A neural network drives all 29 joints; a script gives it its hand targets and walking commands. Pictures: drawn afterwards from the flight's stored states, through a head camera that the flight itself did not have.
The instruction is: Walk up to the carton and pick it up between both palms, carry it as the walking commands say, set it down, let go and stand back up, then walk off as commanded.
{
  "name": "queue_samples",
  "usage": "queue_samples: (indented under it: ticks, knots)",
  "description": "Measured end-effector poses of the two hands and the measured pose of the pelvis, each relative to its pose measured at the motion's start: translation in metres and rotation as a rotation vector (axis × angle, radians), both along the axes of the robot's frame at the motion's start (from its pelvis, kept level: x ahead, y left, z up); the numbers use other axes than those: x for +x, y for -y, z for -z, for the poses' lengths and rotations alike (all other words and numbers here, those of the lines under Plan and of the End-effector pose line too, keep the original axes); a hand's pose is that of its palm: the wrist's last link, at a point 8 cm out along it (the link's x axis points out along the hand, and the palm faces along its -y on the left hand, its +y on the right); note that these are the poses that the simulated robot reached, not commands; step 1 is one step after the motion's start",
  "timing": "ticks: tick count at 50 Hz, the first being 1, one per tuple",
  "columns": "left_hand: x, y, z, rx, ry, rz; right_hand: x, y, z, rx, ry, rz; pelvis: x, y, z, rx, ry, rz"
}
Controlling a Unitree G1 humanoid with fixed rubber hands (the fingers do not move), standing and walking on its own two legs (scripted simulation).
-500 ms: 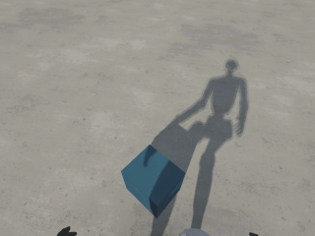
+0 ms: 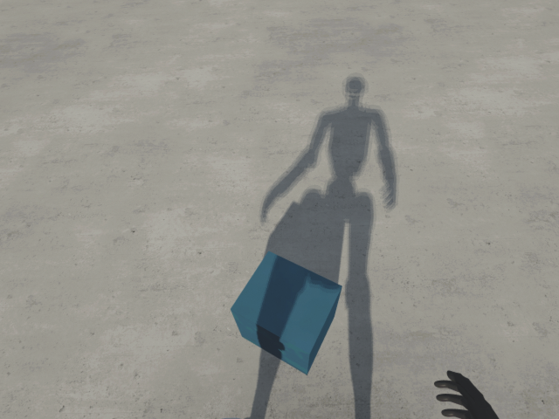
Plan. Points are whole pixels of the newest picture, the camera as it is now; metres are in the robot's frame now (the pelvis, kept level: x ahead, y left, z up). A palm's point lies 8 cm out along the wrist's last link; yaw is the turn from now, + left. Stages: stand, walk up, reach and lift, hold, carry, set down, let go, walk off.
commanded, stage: walk off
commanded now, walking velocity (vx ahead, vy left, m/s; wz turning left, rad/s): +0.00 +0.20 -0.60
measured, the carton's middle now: (287, 313) +0.48 +0.04 -0.63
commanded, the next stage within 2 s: stand in 0.54 s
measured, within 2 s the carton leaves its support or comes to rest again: neither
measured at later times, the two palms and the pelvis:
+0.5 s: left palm (106, 358) +0.21 +0.31 -0.08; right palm out of the picture -0.03 -0.15 -0.14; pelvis +0.01 +0.10 +0.00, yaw -19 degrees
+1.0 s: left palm (66, 353) +0.23 +0.40 -0.12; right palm out of the picture +0.04 -0.06 -0.09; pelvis +0.05 +0.20 +0.01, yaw -26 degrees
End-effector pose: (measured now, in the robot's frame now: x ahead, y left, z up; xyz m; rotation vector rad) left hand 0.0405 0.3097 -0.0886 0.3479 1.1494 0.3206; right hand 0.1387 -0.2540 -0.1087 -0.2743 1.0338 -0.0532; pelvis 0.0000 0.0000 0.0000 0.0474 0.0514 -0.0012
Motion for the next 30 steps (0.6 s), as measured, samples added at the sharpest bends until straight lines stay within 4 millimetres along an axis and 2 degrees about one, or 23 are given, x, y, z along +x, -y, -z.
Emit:
queue_samples:
  ticks: [3,7,11,14,18,21,24,30]
  knots:
    - [0.013,-0.027,0.02,-0.019,0.006,0.037,-0.012,-0.02,-0.001,-0.046,0.012,0.034,-0.001,-0.026,0.01,-0.023,0.005,0.033]
    - [0.045,-0.029,0.027,-0.084,0.015,0.103,-0.045,-0.041,-0.013,-0.05,-0.009,0.111,-0.001,-0.047,0.001,-0.049,0.012,0.092]
    - [0.082,-0.023,0.026,-0.139,0.041,0.193,-0.073,-0.056,-0.016,-0.056,-0.013,0.213,0.001,-0.064,-0.003,-0.056,0.014,0.149]
    - [0.112,-0.014,0.023,-0.16,0.066,0.266,-0.095,-0.066,-0.009,-0.047,-0.027,0.285,0.002,-0.075,-0.002,-0.053,0.014,0.192]
    - [0.154,0.008,0.014,-0.171,0.131,0.377,-0.131,-0.08,0.013,-0.012,-0.08,0.375,0.004,-0.086,0.004,-0.042,0.014,0.248]
    - [0.177,0.021,0.009,-0.152,0.196,0.455,-0.161,-0.089,0.035,0.017,-0.138,0.432,0.004,-0.092,0.014,-0.034,0.013,0.289]
    - [0.176,0.01,-0.002,-0.114,0.184,0.464,-0.173,-0.099,0.034,0.044,-0.174,0.458,0.005,-0.1,0.008,-0.024,0.022,0.319]
    - [0.159,-0.037,-0.017,-0.041,0.075,0.479,-0.156,-0.106,0.014,0.058,-0.105,0.479,0.01,-0.123,-0.009,0.006,0.026,0.387]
